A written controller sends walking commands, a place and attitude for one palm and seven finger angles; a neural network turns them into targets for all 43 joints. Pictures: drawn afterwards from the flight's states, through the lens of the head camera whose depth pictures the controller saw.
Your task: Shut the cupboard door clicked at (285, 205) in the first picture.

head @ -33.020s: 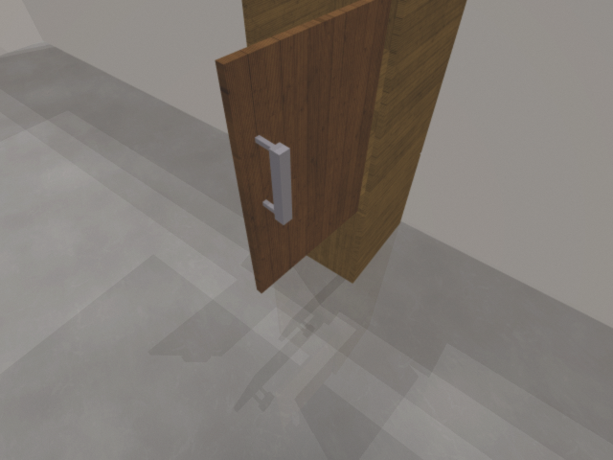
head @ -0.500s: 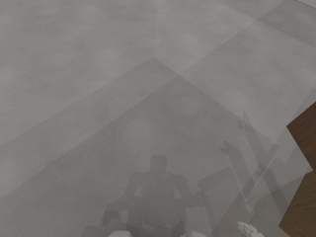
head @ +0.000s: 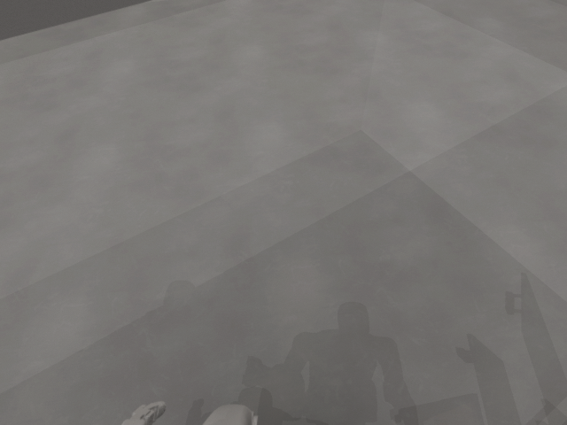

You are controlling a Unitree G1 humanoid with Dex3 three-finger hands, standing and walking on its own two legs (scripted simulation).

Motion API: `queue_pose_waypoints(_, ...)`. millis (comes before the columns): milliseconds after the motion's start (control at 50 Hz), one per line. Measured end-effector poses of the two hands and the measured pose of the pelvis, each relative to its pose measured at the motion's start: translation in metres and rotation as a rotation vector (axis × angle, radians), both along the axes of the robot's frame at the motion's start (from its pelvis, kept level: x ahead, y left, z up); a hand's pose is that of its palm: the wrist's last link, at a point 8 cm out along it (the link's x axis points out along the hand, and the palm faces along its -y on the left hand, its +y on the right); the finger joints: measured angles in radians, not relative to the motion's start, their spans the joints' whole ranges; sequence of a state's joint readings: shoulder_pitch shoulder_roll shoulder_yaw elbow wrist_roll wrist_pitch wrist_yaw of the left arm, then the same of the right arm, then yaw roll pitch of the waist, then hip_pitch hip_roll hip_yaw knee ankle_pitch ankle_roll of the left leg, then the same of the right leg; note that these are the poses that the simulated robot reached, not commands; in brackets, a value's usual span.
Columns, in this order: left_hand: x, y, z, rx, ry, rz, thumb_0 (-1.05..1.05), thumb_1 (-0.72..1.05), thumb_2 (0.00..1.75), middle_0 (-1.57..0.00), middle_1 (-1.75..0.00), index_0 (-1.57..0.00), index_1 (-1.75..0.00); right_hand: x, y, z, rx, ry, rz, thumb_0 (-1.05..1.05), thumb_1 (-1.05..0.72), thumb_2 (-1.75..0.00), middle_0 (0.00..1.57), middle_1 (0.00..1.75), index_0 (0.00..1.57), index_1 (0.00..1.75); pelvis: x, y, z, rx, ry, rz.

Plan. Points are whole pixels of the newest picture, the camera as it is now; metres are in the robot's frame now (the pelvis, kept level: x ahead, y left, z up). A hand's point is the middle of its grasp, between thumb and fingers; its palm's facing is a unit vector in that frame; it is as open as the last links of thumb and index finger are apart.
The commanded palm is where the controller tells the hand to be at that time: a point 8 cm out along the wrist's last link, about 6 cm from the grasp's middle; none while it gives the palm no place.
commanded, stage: walk to a spot facing it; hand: left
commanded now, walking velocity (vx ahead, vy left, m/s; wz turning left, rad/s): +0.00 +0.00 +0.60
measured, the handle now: out of the picture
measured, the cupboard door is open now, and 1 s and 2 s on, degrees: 54 54 54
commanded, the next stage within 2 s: turn to face it in 0.26 s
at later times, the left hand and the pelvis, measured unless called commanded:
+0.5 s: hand out of the picture +0.14 +0.27 -0.18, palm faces +0.29 -0.93 -0.22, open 7.4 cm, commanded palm none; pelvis +0.13 +0.05 +0.00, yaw +14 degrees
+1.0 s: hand (173, 363) +0.24 +0.21 -0.17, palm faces +0.02 -0.97 -0.22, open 7.4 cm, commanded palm none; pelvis +0.19 +0.03 -0.01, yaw -2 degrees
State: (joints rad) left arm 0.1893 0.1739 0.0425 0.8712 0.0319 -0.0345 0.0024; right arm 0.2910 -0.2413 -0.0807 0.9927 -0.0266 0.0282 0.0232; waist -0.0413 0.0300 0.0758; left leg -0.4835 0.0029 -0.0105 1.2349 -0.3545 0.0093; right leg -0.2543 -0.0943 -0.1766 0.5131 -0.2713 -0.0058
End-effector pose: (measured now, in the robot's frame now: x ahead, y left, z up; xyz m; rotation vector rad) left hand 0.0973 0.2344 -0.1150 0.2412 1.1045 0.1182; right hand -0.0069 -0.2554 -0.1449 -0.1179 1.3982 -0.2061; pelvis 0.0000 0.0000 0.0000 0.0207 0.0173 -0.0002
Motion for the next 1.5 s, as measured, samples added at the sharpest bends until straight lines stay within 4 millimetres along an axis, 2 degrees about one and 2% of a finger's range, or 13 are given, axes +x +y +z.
queue_pose_waypoints(140,-0.042,0.0,-0.014,-0.026,0.179,0.175,0.0,0.93,0.9,-0.2,-0.3,-0.2,-0.3,0.129,0.002,0.013,-0.017,-0.098,0.159,0.0,-0.92,-0.89,0.19,0.3,0.2,0.3,0.047,-0.002,0.004,-0.012,0.012,0.106)
queue_pose_waypoints(280,-0.07,0.019,-0.046,-0.08,0.321,0.32,0.0,0.92,0.9,-0.2,-0.3,-0.2,-0.3,0.262,0.052,0.012,-0.038,-0.228,0.366,0.0,-0.92,-0.89,0.19,0.3,0.2,0.3,0.095,0.024,-0.018,-0.035,0.002,0.19)
queue_pose_waypoints(340,-0.061,0.038,-0.058,-0.082,0.342,0.359,0.0,0.91,0.9,-0.2,-0.3,-0.2,-0.3,0.299,0.072,0.012,-0.055,-0.295,0.419,0.0,-0.91,-0.89,0.19,0.3,0.2,0.3,0.109,0.037,-0.026,-0.041,-0.003,0.224)
queue_pose_waypoints(420,-0.019,0.063,-0.05,-0.058,0.248,0.381,0.01,0.91,0.9,-0.2,-0.3,-0.2,-0.3,0.318,0.089,0.025,-0.077,-0.3,0.453,0.0,-0.91,-0.89,0.2,0.3,0.2,0.3,0.121,0.047,-0.016,-0.052,-0.006,0.248)
queue_pose_waypoints(520,0.034,0.079,-0.034,-0.049,0.127,0.355,0.0,0.91,0.9,-0.2,-0.3,-0.19,-0.3,0.321,0.105,0.036,-0.066,-0.301,0.433,0.0,-0.91,-0.89,0.2,0.3,0.2,0.3,0.138,0.054,-0.002,-0.055,-0.015,0.241)
queue_pose_waypoints(640,0.067,0.071,-0.027,-0.071,0.12,0.31,0.0,0.91,0.9,-0.2,-0.3,-0.19,-0.3,0.307,0.113,0.032,-0.022,-0.28,0.333,0.0,-0.92,-0.89,0.2,0.3,0.2,0.3,0.161,0.056,0.003,-0.049,-0.031,0.186)
queue_pose_waypoints(740,0.087,0.055,-0.029,-0.085,0.171,0.241,0.0,0.91,0.9,-0.2,-0.3,-0.19,-0.3,0.291,0.091,0.021,-0.028,-0.236,0.235,-0.01,-0.93,-0.89,0.2,0.3,0.21,0.3,0.173,0.05,0.0,-0.04,-0.031,0.113)
queue_pose_waypoints(880,0.121,0.031,-0.034,-0.052,0.184,0.134,0.0,0.91,0.9,-0.2,-0.3,-0.2,-0.3,0.249,0.043,-0.007,-0.04,-0.114,0.081,0.0,-0.92,-0.89,0.2,0.3,0.2,0.3,0.188,0.031,-0.014,-0.033,-0.013,0.013)
queue_pose_waypoints(1020,0.14,0.027,-0.025,-0.025,0.19,0.084,0.0,0.91,0.9,-0.2,-0.3,-0.2,-0.3,0.233,0.023,0.006,-0.077,-0.058,0.015,0.0,-0.92,-0.89,0.19,0.3,0.2,0.3,0.192,0.027,-0.004,-0.027,-0.006,-0.042)
queue_pose_waypoints(1120,0.156,0.04,-0.024,-0.021,0.195,0.03,0.0,0.91,0.9,-0.2,-0.3,-0.2,-0.3,0.246,0.031,0.015,-0.087,-0.121,-0.015,0.01,-0.91,-0.89,0.19,0.3,0.2,0.3,0.196,0.036,-0.001,-0.019,-0.002,-0.093)
queue_pose_waypoints(1260,0.197,0.075,-0.041,-0.024,0.169,-0.042,0.0,0.9,0.9,-0.2,-0.3,-0.2,-0.3,0.262,0.061,0.019,-0.122,-0.241,-0.056,0.0,-0.91,-0.89,0.2,0.3,0.2,0.3,0.203,0.066,-0.013,-0.029,-0.004,-0.182)
queue_pose_waypoints(1380,0.245,0.083,-0.026,-0.015,0.109,-0.144,0.0,0.91,0.9,-0.2,-0.3,-0.2,-0.3,0.234,0.08,0.03,-0.118,-0.224,-0.106,0.0,-0.91,-0.89,0.2,0.3,0.2,0.3,0.202,0.074,-0.002,-0.054,-0.017,-0.263)
queue_pose_waypoints(1500,0.282,0.062,-0.011,-0.005,0.059,-0.257,0.0,0.91,0.9,-0.2,-0.3,-0.19,-0.3,0.191,0.076,0.025,-0.105,-0.169,-0.211,0.0,-0.91,-0.89,0.2,0.3,0.21,0.3,0.199,0.071,0.001,-0.056,-0.011,-0.344)
